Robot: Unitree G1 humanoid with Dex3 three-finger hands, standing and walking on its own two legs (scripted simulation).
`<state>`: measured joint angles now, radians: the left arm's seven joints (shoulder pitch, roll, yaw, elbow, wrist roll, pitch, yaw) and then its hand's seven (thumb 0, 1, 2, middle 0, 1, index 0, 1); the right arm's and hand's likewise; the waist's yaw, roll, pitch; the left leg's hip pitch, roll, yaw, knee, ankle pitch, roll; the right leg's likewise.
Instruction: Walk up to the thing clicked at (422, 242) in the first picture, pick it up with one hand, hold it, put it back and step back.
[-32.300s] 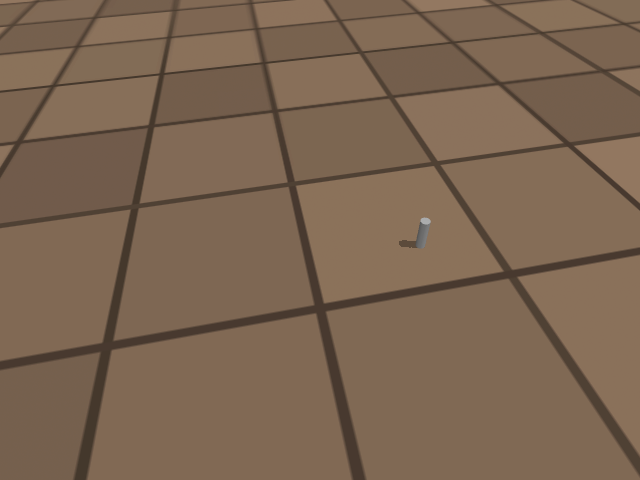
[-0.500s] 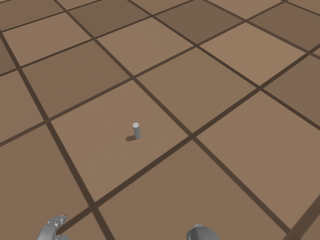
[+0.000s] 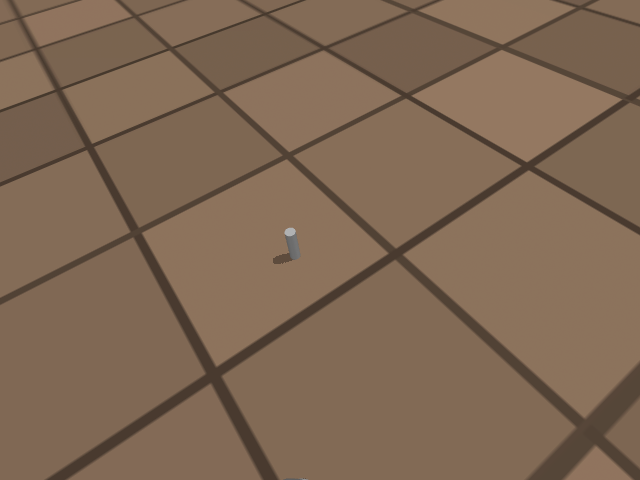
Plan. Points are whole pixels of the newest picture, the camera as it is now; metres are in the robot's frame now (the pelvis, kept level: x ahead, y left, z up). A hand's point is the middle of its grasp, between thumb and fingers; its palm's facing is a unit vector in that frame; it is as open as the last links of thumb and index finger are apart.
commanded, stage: step back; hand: left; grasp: from the side
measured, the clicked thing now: (292, 244) +1.01 +0.24 -0.69
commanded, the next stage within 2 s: stand in 0.96 s
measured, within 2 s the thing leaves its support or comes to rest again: neither
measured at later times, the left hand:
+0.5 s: hand out of the picture +0.01 +0.27 -0.14, palm faces +0.05 -0.93 -0.36, open 7.4 cm
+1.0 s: hand out of the picture +0.12 +0.28 -0.13, palm faces +0.00 -0.93 -0.37, open 7.4 cm
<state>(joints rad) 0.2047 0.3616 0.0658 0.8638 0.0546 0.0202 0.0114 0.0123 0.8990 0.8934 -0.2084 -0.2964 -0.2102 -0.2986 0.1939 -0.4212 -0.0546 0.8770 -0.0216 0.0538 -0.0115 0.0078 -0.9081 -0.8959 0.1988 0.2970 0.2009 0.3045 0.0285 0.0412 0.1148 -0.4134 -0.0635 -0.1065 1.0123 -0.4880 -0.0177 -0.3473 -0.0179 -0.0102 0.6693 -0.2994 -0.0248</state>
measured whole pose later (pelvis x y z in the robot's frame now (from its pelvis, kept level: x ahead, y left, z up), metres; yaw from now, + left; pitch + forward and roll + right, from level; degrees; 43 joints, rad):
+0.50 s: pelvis -0.03 +0.01 +0.01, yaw +2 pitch -2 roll -1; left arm 0.23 0.34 0.05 1.00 0.04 -0.04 -0.01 0.01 0.90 0.89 -0.21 -0.30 -0.21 -0.30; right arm 0.19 -0.39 -0.06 0.99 -0.03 0.00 0.02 0.01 -0.91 -0.90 0.20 0.30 0.20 0.30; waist 0.03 0.03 0.05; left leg -0.31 0.00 -0.04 0.70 -0.45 0.01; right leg -0.25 0.00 -0.02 0.56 -0.27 0.00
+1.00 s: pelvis +0.01 +0.02 +0.02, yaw +0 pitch -2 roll +0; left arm 0.06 0.36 0.01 1.06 0.01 -0.02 0.01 0.01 0.90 0.89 -0.20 -0.30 -0.21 -0.30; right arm 0.06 -0.33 -0.04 1.07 -0.01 -0.01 0.00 0.01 -0.91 -0.90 0.20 0.30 0.20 0.30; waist 0.00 0.01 0.07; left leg -0.16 0.00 0.02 0.48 -0.28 0.01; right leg -0.17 -0.01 0.03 0.48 -0.28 0.02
